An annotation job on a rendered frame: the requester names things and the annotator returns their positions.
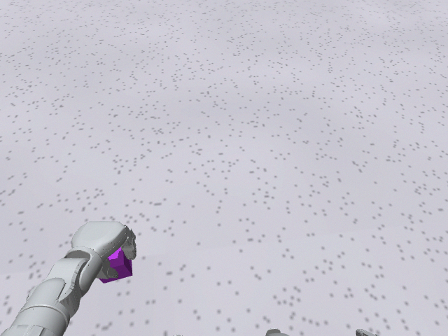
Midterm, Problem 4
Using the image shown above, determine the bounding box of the left robot arm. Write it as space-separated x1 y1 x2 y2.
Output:
0 246 102 336

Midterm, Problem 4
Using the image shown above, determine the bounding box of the left robot hand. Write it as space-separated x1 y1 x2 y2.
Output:
71 221 137 279

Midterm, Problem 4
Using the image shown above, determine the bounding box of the cube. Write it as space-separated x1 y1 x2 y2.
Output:
99 247 132 284

